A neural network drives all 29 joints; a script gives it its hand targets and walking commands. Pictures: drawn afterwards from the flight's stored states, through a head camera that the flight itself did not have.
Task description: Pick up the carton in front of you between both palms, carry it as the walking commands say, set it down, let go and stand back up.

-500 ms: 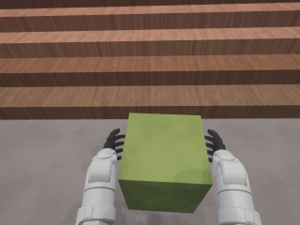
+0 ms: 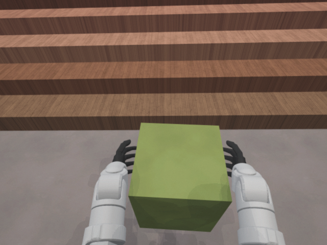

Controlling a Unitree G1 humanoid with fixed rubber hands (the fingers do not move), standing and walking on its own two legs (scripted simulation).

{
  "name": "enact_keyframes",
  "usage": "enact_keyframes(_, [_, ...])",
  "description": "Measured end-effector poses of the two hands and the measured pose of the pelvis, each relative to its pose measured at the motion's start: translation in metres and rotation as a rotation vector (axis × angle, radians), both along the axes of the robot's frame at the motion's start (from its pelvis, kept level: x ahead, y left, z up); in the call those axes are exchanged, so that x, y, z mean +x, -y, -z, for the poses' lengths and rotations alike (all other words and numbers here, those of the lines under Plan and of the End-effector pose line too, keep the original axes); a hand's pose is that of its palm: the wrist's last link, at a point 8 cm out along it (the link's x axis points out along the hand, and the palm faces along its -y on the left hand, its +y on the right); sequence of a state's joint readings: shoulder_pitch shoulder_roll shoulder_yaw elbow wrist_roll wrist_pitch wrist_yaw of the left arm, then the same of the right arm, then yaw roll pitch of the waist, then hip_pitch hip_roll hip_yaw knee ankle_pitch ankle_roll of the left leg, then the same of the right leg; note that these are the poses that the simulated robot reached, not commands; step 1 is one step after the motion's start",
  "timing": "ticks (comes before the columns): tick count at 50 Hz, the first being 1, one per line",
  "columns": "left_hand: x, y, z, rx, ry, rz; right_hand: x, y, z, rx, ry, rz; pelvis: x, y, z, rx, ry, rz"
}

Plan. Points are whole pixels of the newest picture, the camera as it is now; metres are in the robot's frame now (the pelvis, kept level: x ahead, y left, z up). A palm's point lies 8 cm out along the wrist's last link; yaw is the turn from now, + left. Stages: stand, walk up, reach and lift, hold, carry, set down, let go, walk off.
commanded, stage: hold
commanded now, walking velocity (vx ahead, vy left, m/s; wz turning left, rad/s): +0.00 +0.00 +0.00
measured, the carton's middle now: (177, 179) +0.29 +0.00 -0.03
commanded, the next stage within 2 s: carry in 0.08 s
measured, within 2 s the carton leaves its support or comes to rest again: neither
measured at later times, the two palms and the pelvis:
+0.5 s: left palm (129, 135) +0.38 +0.14 +0.06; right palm (235, 135) +0.38 -0.16 +0.06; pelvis +0.11 -0.01 -0.02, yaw +0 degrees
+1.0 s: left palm (139, 78) +0.65 +0.14 +0.08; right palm (218, 78) +0.66 -0.16 +0.07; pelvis +0.39 -0.02 -0.01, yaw +0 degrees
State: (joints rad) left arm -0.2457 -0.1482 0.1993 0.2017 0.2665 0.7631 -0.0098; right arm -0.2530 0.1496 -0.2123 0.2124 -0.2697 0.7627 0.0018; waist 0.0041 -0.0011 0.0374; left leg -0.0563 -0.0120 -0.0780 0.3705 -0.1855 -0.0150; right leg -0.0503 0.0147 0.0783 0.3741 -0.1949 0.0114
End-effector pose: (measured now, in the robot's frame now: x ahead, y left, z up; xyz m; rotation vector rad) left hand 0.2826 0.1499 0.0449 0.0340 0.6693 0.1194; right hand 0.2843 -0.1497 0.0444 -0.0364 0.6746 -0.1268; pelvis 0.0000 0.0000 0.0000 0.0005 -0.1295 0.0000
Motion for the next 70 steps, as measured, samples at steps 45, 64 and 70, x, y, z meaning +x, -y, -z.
enact_keyframes(45, [0.297, 0.018, -0.042, -0.061, -0.042, -0.117, 0.315, 0.017, -0.040, 0.092, -0.045, 0.006, 0.323, 0.029, 0.000, 0.035, -0.228, -0.015])
enact_keyframes(64, [0.572, 0.006, -0.025, -0.075, -0.076, 0.033, 0.543, 0.004, -0.026, 0.072, -0.067, 0.154, 0.572, -0.019, 0.003, 0.001, -0.195, 0.065])
enact_keyframes(70, [0.655, 0.007, -0.058, -0.098, 0.031, 0.005, 0.635, 0.006, -0.063, 0.077, 0.039, 0.136, 0.651, -0.011, -0.002, -0.012, -0.199, 0.051])
